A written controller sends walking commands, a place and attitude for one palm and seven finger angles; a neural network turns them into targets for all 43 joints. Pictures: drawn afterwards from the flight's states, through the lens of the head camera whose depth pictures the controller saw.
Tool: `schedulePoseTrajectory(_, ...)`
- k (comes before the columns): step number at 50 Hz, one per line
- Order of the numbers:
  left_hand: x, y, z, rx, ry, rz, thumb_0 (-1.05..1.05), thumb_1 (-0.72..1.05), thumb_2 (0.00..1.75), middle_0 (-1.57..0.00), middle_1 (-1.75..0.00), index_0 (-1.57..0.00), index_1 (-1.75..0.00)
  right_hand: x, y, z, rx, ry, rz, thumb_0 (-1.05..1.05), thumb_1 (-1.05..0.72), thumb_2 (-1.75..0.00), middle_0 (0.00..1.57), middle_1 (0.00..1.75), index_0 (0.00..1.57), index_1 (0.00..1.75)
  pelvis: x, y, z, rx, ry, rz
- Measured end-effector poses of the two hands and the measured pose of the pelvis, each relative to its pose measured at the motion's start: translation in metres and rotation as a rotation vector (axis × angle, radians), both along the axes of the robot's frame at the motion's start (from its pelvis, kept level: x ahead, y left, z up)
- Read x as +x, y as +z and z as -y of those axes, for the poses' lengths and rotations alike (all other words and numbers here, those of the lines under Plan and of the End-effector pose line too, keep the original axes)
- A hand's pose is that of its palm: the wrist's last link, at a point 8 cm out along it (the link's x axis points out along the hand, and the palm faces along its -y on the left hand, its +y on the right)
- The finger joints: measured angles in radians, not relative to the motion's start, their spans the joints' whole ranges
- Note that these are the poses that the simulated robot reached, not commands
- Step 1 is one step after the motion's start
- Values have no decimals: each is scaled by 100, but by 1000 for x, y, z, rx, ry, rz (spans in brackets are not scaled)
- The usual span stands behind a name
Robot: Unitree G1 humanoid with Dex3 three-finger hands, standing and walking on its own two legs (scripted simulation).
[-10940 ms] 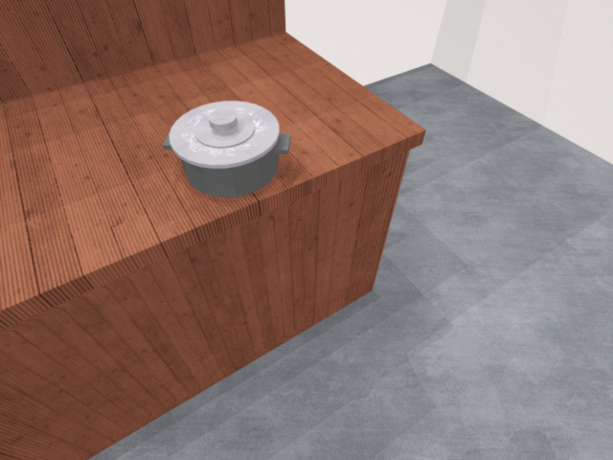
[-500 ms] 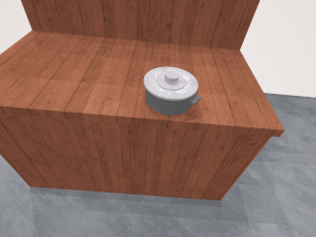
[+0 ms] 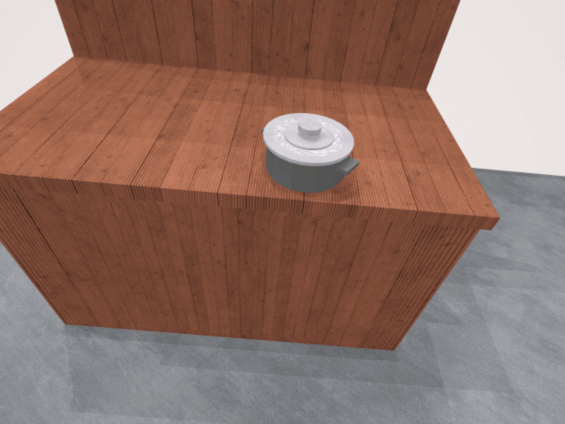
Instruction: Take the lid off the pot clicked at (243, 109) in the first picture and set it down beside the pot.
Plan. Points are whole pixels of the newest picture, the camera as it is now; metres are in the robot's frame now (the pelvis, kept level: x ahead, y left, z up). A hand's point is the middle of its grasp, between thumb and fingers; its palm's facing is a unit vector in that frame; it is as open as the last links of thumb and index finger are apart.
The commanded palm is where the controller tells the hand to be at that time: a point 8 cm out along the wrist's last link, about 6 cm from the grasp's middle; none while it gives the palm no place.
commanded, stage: look again from close up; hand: left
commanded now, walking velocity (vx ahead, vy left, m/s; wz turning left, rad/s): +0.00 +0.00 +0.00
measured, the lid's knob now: (309, 127) +0.68 -0.01 +0.09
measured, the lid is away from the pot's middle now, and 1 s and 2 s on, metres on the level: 0.00 0.00 0.00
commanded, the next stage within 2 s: shuffle to correct the standing spot in 1.44 s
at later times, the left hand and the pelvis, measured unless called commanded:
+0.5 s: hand out of the picture -0.14 +0.23 -0.18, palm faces +0.02 -0.98 -0.22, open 7.4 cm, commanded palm none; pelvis -0.13 +0.05 +0.00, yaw -2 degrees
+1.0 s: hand out of the picture -0.23 +0.25 -0.16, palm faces +0.02 -0.98 -0.19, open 7.4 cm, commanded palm none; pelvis -0.22 +0.09 +0.00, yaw -2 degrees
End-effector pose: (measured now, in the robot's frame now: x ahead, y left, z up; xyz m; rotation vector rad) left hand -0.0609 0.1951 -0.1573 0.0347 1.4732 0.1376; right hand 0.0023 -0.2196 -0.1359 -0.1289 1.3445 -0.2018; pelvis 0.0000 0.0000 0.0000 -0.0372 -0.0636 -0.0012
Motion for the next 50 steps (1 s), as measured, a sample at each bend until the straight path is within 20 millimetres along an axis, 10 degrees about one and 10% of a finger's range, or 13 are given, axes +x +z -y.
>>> schedulePoseTrajectory(8,20,-34,-25,-13,-68,51,1,91,90,-20,-30,-20,-30,-62,-11,-19,-47,-110,25,0,-91,-90,20,30,20,30,-27,-22,-19,-21,-40,22)
schedulePoseTrajectory(15,49,-6,-55,36,-62,256,1,91,90,-19,-30,-19,-30,-122,-5,-54,16,-91,-94,0,-91,-90,20,30,20,30,-65,-7,-32,-9,-35,-14)
schedulePoseTrajectory(20,4,14,-69,64,-73,209,0,91,90,-19,-30,-19,-30,-125,-1,-60,29,-90,-23,1,-91,-90,20,30,20,30,-92,5,-41,-6,-46,-30)
schedulePoseTrajectory(27,-102,10,-88,119,-59,21,1,91,90,-20,-30,-20,-30,-184,-3,-43,-9,-132,-63,3,-94,-90,20,30,21,30,-138,1,-52,8,-25,9)
schedulePoseTrajectory(37,-113,0,-111,58,-76,117,1,91,90,-20,-30,-20,-30,-262,2,-75,-29,-91,-166,1,-92,-90,20,30,20,30,-184,-5,-82,42,-37,-8)
schedulePoseTrajectory(44,-131,18,-115,73,-64,138,1,91,90,-19,-30,-19,-30,-250,-4,-112,73,-37,-108,0,-91,-90,20,30,20,30,-207,5,-88,41,-27,-47)
schedulePoseTrajectory(50,-170,24,-104,87,-62,88,1,91,90,-19,-30,-19,-30,-250,-15,-100,81,-34,-72,4,-95,-90,20,30,21,30,-224,5,-87,42,-32,-22)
